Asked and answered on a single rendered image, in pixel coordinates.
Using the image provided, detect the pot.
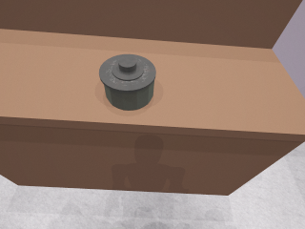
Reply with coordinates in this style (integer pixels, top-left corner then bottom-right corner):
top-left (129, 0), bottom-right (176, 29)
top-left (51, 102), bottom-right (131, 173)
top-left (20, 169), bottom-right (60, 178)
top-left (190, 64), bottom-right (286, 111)
top-left (104, 82), bottom-right (154, 111)

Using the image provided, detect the knob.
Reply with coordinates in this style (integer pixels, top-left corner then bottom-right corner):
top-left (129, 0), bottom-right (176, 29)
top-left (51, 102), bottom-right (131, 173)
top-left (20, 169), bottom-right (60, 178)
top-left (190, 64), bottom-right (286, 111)
top-left (118, 56), bottom-right (137, 73)

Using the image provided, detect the table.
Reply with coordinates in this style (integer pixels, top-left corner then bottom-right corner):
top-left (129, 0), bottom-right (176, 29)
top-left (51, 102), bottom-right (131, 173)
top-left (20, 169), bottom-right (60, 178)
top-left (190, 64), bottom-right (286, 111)
top-left (0, 0), bottom-right (305, 196)

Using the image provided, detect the lid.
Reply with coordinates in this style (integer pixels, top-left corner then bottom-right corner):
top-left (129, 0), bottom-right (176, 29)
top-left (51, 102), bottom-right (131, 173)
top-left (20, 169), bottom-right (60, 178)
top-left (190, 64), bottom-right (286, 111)
top-left (99, 53), bottom-right (156, 93)

